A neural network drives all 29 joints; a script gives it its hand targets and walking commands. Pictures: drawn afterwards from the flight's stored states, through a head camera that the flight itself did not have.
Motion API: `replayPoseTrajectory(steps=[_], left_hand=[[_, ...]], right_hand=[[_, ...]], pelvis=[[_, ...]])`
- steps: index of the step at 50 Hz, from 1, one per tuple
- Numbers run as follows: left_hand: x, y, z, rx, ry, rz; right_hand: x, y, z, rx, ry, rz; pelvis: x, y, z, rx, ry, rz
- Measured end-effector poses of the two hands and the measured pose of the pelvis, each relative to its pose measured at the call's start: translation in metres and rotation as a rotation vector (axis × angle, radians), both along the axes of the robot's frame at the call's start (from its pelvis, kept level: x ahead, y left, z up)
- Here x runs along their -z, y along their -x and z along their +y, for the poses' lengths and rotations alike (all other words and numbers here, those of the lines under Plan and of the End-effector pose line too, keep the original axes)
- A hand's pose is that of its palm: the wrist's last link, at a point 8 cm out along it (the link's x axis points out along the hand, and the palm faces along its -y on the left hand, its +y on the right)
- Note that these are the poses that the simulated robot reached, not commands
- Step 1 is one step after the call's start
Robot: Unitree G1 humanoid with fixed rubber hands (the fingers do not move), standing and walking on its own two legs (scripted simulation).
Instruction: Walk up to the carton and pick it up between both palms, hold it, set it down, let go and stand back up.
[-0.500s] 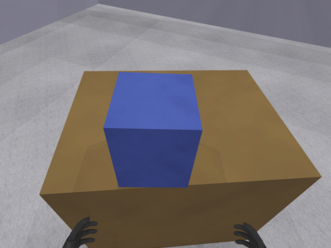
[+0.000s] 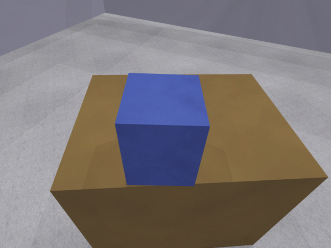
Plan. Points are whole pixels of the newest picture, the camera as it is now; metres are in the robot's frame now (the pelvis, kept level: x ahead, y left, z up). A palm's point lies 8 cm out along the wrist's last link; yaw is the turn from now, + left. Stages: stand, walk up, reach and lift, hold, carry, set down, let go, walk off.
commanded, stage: stand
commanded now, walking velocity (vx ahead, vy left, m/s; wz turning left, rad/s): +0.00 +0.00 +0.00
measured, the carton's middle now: (162, 130) +0.44 +0.02 +0.06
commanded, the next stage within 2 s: none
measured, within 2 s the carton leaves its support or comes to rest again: neither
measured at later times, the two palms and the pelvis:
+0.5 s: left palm out of the picture +0.00 +0.27 -0.11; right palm out of the picture +0.02 -0.25 -0.12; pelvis -0.03 +0.00 +0.00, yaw +0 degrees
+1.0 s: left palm out of the picture +0.01 +0.25 -0.12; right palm out of the picture +0.01 -0.26 -0.12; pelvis -0.03 -0.01 +0.00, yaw +1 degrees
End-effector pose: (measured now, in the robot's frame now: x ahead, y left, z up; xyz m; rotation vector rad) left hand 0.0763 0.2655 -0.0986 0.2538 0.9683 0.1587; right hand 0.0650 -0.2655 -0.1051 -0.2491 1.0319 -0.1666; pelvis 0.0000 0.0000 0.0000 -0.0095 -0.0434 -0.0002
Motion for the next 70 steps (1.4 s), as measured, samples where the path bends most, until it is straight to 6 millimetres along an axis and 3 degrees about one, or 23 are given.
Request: replayPoseTrajectory(steps=[13, 27, 70], left_hand=[[0.012, 0.043, -0.001, 0.000, 0.019, 0.072], [0.017, 0.076, 0.000, -0.018, 0.008, 0.140], [0.022, 0.066, -0.015, -0.050, 0.019, 0.191]], right_hand=[[0.007, 0.033, 0.016, -0.011, -0.023, 0.043], [0.013, 0.050, 0.012, -0.006, -0.022, 0.080], [0.019, 0.058, 0.002, 0.030, -0.019, 0.170]], pelvis=[[0.002, 0.021, 0.006, -0.006, -0.002, -0.006], [0.003, 0.030, 0.003, -0.007, -0.004, -0.003], [0.001, 0.017, -0.008, -0.012, -0.001, 0.006]])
